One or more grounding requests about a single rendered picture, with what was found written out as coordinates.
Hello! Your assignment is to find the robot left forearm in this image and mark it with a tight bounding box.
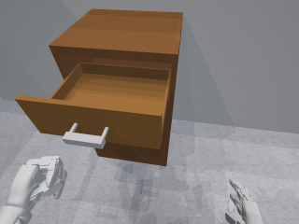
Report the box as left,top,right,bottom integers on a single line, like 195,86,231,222
0,204,32,224

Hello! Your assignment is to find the handle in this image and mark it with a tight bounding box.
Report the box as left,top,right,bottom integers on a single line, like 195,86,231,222
62,122,109,149

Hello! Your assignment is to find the drawer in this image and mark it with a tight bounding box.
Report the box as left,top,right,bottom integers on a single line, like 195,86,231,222
15,62,172,149

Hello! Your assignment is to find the cabinet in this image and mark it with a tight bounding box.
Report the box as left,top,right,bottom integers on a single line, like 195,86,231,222
49,8,183,167

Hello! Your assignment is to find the robot left hand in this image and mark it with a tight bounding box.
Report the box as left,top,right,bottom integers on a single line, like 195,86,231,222
6,156,67,211

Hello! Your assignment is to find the robot right hand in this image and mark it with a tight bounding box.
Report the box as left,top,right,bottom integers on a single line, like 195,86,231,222
225,178,264,224

